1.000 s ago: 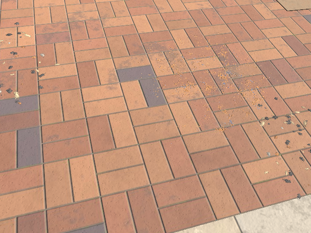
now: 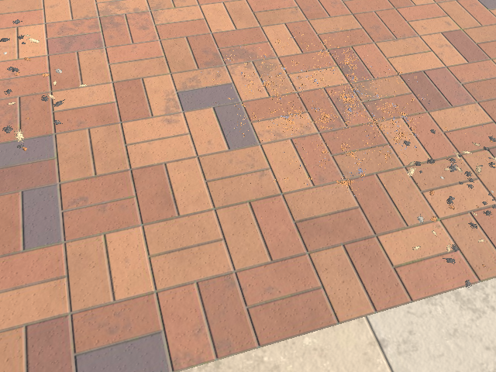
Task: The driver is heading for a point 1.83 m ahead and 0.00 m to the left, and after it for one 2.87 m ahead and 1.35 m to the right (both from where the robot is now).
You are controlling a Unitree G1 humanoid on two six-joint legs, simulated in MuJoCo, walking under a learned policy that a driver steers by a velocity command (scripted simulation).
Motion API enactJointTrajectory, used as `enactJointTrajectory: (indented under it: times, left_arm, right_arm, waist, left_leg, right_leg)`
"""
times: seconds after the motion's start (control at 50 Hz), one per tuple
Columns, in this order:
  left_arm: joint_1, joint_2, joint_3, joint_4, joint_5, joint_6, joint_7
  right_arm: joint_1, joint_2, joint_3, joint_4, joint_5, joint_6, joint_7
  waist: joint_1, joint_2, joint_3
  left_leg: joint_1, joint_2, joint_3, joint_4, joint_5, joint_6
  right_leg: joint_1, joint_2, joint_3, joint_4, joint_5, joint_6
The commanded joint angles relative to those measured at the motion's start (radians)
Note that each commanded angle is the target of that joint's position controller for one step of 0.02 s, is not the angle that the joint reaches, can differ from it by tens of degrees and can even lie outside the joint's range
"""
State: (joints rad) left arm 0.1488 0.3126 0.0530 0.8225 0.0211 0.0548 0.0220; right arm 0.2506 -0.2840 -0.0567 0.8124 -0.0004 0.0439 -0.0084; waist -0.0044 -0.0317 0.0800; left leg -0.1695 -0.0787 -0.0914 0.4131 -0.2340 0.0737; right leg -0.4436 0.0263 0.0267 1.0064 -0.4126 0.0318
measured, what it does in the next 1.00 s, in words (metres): walks ahead: right foot, then left foot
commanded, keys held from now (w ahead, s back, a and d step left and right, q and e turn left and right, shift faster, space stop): q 0.34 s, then no key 0.14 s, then w+e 0.52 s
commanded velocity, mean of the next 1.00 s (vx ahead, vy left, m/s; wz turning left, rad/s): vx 0.16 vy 0.00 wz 0.13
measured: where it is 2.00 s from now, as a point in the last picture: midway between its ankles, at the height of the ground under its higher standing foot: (287, 278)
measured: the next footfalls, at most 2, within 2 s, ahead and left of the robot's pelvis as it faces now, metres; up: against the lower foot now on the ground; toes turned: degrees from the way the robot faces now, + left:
right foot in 0.30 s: +0.07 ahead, -0.12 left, +0.00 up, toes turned +16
left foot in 0.70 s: +0.01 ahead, +0.07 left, +0.00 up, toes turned +12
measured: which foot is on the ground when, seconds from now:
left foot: down 0.00-0.30, up 0.32-0.68, down 0.70-1.00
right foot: up 0.00-0.28, down 0.30-0.70, up 0.72-1.00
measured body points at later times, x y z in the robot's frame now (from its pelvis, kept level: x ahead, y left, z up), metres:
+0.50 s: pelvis +0.00 -0.05 +0.00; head +0.04 -0.07 +0.45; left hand +0.05 +0.25 -0.09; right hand +0.18 -0.30 -0.14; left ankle -0.07 +0.07 -0.67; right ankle +0.03 -0.13 -0.74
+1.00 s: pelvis +0.11 -0.02 -0.01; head +0.14 +0.00 +0.44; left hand +0.22 +0.26 -0.13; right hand +0.12 -0.28 -0.14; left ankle -0.03 +0.06 -0.74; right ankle +0.25 -0.13 -0.69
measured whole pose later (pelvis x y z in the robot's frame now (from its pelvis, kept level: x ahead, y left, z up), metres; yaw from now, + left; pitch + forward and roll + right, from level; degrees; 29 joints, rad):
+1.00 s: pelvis +0.11 -0.02 -0.01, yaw +4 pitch +1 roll +1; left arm 0.18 0.29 0.06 0.81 0.04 0.01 -0.07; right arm 0.39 -0.24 -0.02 0.93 -0.03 -0.08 -0.01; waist -0.03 -0.05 0.03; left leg 0.13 -0.03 0.14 0.17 -0.31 0.03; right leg -0.67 -0.04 0.00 0.91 -0.14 -0.03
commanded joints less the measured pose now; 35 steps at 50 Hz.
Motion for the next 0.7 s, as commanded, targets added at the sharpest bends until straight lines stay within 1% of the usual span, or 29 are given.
enactJointTrajectory:
  times: [0.02, 0.1, 0.2, 0.24, 0.26, 0.28, 0.3, 0.32, 0.34, 0.36, 0.38, 0.4, 0.42, 0.44, 0.48, 0.5, 0.52, 0.54, 0.56, 0.58, 0.62, 0.64, 0.66, 0.68, 0.7]
  left_arm:
    - [-0.026, 0.066, 0.011, -0.070, -0.004, -0.008, -0.004]
    - [-0.057, 0.077, 0.008, -0.095, -0.007, -0.010, 0.003]
    - [-0.038, 0.085, 0.002, -0.118, -0.016, -0.026, 0.009]
    - [0.006, 0.088, 0.001, -0.117, -0.021, -0.036, 0.014]
    - [0.047, 0.083, 0.000, -0.109, -0.020, -0.042, 0.018]
    - [0.088, 0.088, 0.002, -0.100, -0.013, -0.051, 0.027]
    - [0.093, 0.162, 0.016, -0.105, 0.002, -0.058, 0.039]
    - [0.013, 0.254, 0.029, -0.143, -0.002, -0.051, 0.035]
    - [0.045, 0.217, 0.027, -0.133, 0.001, -0.041, 0.026]
    - [0.018, 0.141, 0.005, -0.141, -0.001, -0.041, 0.019]
    - [-0.027, 0.102, -0.005, -0.147, -0.002, -0.041, 0.015]
    - [-0.043, 0.091, -0.009, -0.151, 0.000, -0.044, 0.016]
    - [-0.034, 0.091, -0.009, -0.149, 0.001, -0.047, 0.019]
    - [-0.009, 0.092, -0.008, -0.139, 0.001, -0.050, 0.018]
    - [0.039, 0.095, -0.005, -0.118, -0.002, -0.056, 0.016]
    - [0.077, 0.089, -0.007, -0.101, -0.001, -0.061, 0.011]
    - [0.105, 0.091, -0.007, -0.083, 0.001, -0.064, 0.005]
    - [0.126, 0.102, -0.002, -0.065, 0.001, -0.064, -0.003]
    - [0.131, 0.114, 0.002, -0.052, 0.001, -0.061, -0.009]
    - [0.140, 0.121, 0.006, -0.043, 0.002, -0.057, -0.015]
    - [0.163, 0.138, 0.017, -0.023, 0.006, -0.051, -0.026]
    - [0.162, 0.145, 0.023, -0.016, 0.004, -0.047, -0.029]
    - [0.143, 0.146, 0.028, -0.013, -0.004, -0.043, -0.030]
    - [0.120, 0.135, 0.029, -0.014, -0.012, -0.043, -0.027]
    - [0.085, 0.087, 0.021, -0.035, -0.016, -0.053, -0.024]
  right_arm:
    - [0.035, -0.167, -0.045, -0.047, -0.001, -0.009, -0.003]
    - [0.048, -0.189, -0.055, -0.054, -0.011, -0.003, -0.004]
    - [-0.008, -0.209, -0.064, -0.076, -0.018, 0.002, 0.007]
    - [-0.047, -0.210, -0.066, -0.084, -0.015, 0.004, 0.010]
    - [-0.078, -0.206, -0.065, -0.090, -0.009, 0.005, 0.010]
    - [-0.105, -0.192, -0.060, -0.097, 0.001, 0.005, 0.008]
    - [-0.062, -0.130, -0.045, -0.106, 0.004, -0.001, 0.008]
    - [0.027, -0.086, -0.037, -0.110, 0.001, -0.003, 0.001]
    - [0.021, -0.178, -0.057, -0.086, -0.027, 0.004, -0.007]
    - [0.004, -0.190, -0.065, -0.073, -0.023, 0.007, -0.003]
    - [0.006, -0.174, -0.064, -0.060, -0.022, 0.012, 0.006]
    - [0.012, -0.162, -0.061, -0.055, -0.021, 0.018, 0.018]
    - [0.021, -0.149, -0.055, -0.049, -0.017, 0.021, 0.028]
    - [0.011, -0.142, -0.051, -0.047, -0.014, 0.023, 0.032]
    - [-0.026, -0.127, -0.041, -0.053, -0.011, 0.025, 0.031]
    - [-0.035, -0.111, -0.032, -0.050, -0.016, 0.025, 0.029]
    - [-0.045, -0.095, -0.022, -0.046, -0.022, 0.024, 0.029]
    - [-0.059, -0.092, -0.016, -0.045, -0.030, 0.022, 0.030]
    - [-0.078, -0.098, -0.013, -0.047, -0.037, 0.018, 0.032]
    - [-0.101, -0.098, -0.010, -0.048, -0.038, 0.011, 0.031]
    - [-0.112, -0.084, -0.001, -0.042, -0.032, -0.008, 0.023]
    - [-0.087, -0.076, 0.002, -0.031, -0.027, -0.018, 0.017]
    - [-0.036, -0.061, 0.005, -0.010, -0.025, -0.030, 0.011]
    - [0.034, -0.057, 0.006, 0.016, -0.025, -0.043, 0.000]
    - [0.128, -0.102, -0.003, 0.040, -0.029, -0.059, -0.014]
  waist:
    - [-0.019, 0.123, -0.090]
    - [-0.041, 0.155, -0.089]
    - [-0.028, 0.175, -0.107]
    - [-0.003, 0.183, -0.113]
    - [0.027, 0.176, -0.112]
    - [0.057, 0.151, -0.108]
    - [0.027, -0.012, -0.124]
    - [-0.028, -0.204, -0.126]
    - [-0.003, -0.126, -0.129]
    - [-0.017, -0.063, -0.087]
    - [-0.032, -0.054, -0.051]
    - [-0.038, -0.094, -0.057]
    - [-0.031, -0.123, -0.064]
    - [-0.018, -0.118, -0.071]
    - [0.008, -0.109, -0.085]
    - [0.025, -0.110, -0.106]
    - [0.038, -0.125, -0.106]
    - [0.047, -0.147, -0.091]
    - [0.046, -0.163, -0.064]
    - [0.051, -0.160, -0.040]
    - [0.050, -0.134, -0.018]
    - [0.031, -0.121, -0.014]
    - [-0.007, -0.099, -0.009]
    - [-0.050, -0.069, -0.015]
    - [-0.095, 0.004, -0.054]
  left_leg:
    - [0.151, 0.235, -0.239, -0.069, 0.494, 0.161]
    - [0.125, 0.236, -0.310, -0.056, 0.424, 0.167]
    - [0.053, 0.218, -0.391, -0.022, 0.461, 0.140]
    - [0.019, 0.201, -0.423, -0.003, 0.465, 0.108]
    - [-0.017, 0.175, -0.426, 0.015, 0.414, 0.076]
    - [-0.081, 0.132, -0.406, 0.055, 0.300, 0.027]
    - [-0.181, 0.046, -0.298, 0.200, 0.033, -0.032]
    - [-0.332, -0.128, -0.091, 0.380, -0.360, -0.068]
    - [-0.317, -0.047, -0.053, 0.569, -0.376, -0.076]
    - [-0.296, -0.028, -0.067, 0.632, -0.316, -0.075]
    - [-0.283, -0.017, -0.058, 0.678, -0.255, -0.081]
    - [-0.284, -0.017, -0.044, 0.708, -0.212, -0.089]
    - [-0.290, -0.024, -0.032, 0.722, -0.199, -0.101]
    - [-0.293, -0.029, -0.025, 0.709, -0.195, -0.109]
    - [-0.305, -0.029, -0.026, 0.648, -0.199, -0.119]
    - [-0.293, -0.020, -0.034, 0.577, -0.195, -0.115]
    - [-0.282, -0.015, -0.026, 0.505, -0.198, -0.107]
    - [-0.275, -0.007, 0.002, 0.444, -0.213, -0.099]
    - [-0.265, 0.012, 0.051, 0.388, -0.233, -0.092]
    - [-0.239, 0.018, 0.083, 0.328, -0.260, -0.086]
    - [-0.155, 0.009, 0.110, 0.200, -0.280, -0.068]
    - [-0.089, 0.005, 0.119, 0.111, -0.236, -0.052]
    - [0.015, 0.001, 0.135, -0.019, -0.134, -0.032]
    - [0.170, 0.006, 0.135, -0.134, -0.022, -0.010]
    - [0.395, 0.113, 0.021, -0.159, -0.059, 0.013]
  right_leg:
    - [-0.108, -0.007, 0.009, -0.039, 0.018, 0.025]
    - [-0.084, 0.000, 0.019, -0.139, 0.008, 0.023]
    - [0.045, 0.028, 0.031, -0.272, 0.002, -0.004]
    - [0.139, 0.039, 0.037, -0.388, 0.022, -0.018]
    - [0.218, 0.040, 0.036, -0.505, 0.089, -0.024]
    - [0.321, 0.016, 0.047, -0.668, 0.192, -0.031]
    - [0.416, -0.174, 0.229, -0.782, 0.148, -0.069]
    - [0.437, -0.405, 0.496, -0.799, 0.295, -0.177]
    - [0.346, -0.438, 0.478, -0.767, 0.337, -0.259]
    - [0.284, -0.374, 0.394, -0.763, 0.351, -0.256]
    - [0.245, -0.302, 0.289, -0.757, 0.361, -0.232]
    - [0.259, -0.251, 0.220, -0.747, 0.395, -0.211]
    - [0.280, -0.225, 0.176, -0.733, 0.471, -0.211]
    - [0.303, -0.216, 0.152, -0.720, 0.521, -0.215]
    - [0.367, -0.232, 0.150, -0.700, 0.579, -0.234]
    - [0.392, -0.233, 0.166, -0.719, 0.459, -0.236]
    - [0.404, -0.228, 0.194, -0.752, 0.271, -0.236]
    - [0.405, -0.225, 0.230, -0.790, 0.096, -0.239]
    - [0.392, -0.225, 0.260, -0.815, 0.002, -0.246]
    - [0.368, -0.222, 0.278, -0.823, -0.025, -0.253]
    - [0.313, -0.216, 0.298, -0.812, -0.024, -0.261]
    - [0.274, -0.207, 0.302, -0.801, -0.022, -0.258]
    - [0.211, -0.181, 0.290, -0.772, -0.029, -0.242]
    - [0.103, -0.148, 0.272, -0.723, -0.057, -0.211]
    - [-0.095, -0.093, 0.229, -0.614, -0.120, -0.160]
